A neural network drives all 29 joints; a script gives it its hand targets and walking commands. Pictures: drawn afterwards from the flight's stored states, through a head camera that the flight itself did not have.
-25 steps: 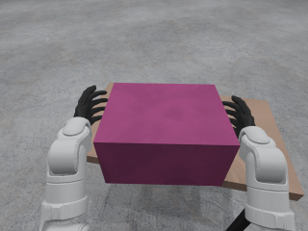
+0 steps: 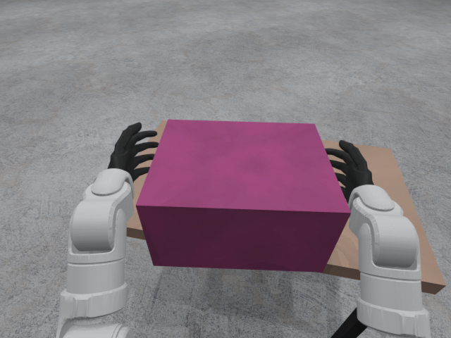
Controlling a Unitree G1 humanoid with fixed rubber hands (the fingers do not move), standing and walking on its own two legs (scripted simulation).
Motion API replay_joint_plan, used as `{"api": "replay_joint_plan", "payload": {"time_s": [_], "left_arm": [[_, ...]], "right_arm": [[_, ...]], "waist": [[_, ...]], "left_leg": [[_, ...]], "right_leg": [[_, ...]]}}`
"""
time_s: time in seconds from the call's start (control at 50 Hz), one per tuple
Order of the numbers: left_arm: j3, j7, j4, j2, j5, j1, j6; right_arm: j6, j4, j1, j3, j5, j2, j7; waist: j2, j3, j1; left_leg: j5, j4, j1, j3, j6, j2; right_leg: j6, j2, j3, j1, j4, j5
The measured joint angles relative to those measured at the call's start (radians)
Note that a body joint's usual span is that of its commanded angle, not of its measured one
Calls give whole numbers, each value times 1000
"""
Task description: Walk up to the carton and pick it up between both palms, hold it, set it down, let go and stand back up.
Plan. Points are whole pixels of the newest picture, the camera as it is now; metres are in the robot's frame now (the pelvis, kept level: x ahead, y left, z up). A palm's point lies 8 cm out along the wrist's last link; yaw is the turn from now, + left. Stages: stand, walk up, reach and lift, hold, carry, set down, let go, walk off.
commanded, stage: hold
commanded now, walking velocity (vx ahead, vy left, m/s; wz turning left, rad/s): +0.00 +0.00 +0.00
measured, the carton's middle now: (239, 190) +0.34 -0.01 +0.13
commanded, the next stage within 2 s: set down in 0.10 s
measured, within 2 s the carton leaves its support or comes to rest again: neither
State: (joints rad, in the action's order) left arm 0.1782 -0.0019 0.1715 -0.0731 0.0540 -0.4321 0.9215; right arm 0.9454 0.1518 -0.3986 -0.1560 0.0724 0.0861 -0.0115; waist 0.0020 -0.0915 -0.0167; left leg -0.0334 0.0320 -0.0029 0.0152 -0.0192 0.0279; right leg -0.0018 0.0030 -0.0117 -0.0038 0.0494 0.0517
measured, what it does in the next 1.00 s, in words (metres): stands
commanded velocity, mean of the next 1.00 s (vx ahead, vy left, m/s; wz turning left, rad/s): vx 0.00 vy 0.00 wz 0.00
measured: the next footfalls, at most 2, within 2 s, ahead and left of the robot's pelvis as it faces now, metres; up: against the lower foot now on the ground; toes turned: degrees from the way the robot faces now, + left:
none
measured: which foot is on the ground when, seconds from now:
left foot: down 0.00-1.00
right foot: down 0.00-1.00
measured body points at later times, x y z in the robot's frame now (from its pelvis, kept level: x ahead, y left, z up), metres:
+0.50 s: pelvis +0.01 -0.01 +0.00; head +0.00 -0.01 +0.45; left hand +0.36 +0.18 +0.16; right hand +0.37 -0.19 +0.14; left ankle +0.01 +0.10 -0.76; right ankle +0.02 -0.12 -0.76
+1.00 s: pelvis +0.01 -0.01 +0.00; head -0.01 -0.01 +0.45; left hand +0.36 +0.19 +0.14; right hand +0.37 -0.18 +0.12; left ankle +0.01 +0.10 -0.76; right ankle +0.02 -0.12 -0.76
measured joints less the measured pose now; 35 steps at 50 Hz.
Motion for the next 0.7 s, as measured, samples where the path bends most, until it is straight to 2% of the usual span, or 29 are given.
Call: {"api": "replay_joint_plan", "payload": {"time_s": [0.14, 0.26, 0.34, 0.48, 0.7], "left_arm": [[4, 0, -16, 4, 7, -10, -6], [44, 2, -115, 38, 46, -55, -57], [52, 2, -137, 43, 55, -62, -104], [44, 1, -150, 45, 52, -27, -155], [39, 10, -130, 50, 24, 70, -215]], "right_arm": [[-9, -26, -16, -9, -6, -1, 0], [-80, -175, -83, -44, -13, -4, -16], [-141, -219, -98, -48, -15, -3, -18], [-201, -236, -59, -33, -16, -7, -11], [-252, -192, 55, 3, -34, -31, 25]], "waist": [[1, -6, -1], [3, -18, 9], [6, -22, 18], [5, -20, 35], [-1, -12, 48]], "left_leg": [[-1, 0, -7, -1, -3, 3], [9, -30, -48, -7, -3, 0], [13, -37, -73, -12, 0, -4], [9, -11, -64, -13, 9, -14], [11, 15, -26, -5, 18, -24]], "right_leg": [[-3, 3, 0, -10, -5, -1], [-1, 0, 6, -61, -53, -20], [3, -5, 11, -86, -57, -19], [11, -14, 14, -77, -27, -12], [20, -25, 9, -50, -27, -29]]}}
